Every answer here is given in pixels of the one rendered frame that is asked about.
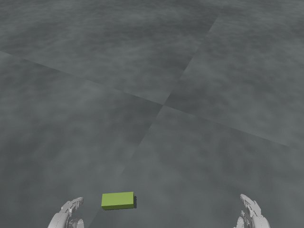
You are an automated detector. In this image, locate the carton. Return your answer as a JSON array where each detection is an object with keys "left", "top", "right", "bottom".
[{"left": 101, "top": 192, "right": 134, "bottom": 210}]

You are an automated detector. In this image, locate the left robot hand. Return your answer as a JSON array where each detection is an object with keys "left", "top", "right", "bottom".
[{"left": 48, "top": 197, "right": 84, "bottom": 228}]

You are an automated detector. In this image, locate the right robot hand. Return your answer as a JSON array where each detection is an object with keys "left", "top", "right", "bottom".
[{"left": 234, "top": 194, "right": 270, "bottom": 228}]

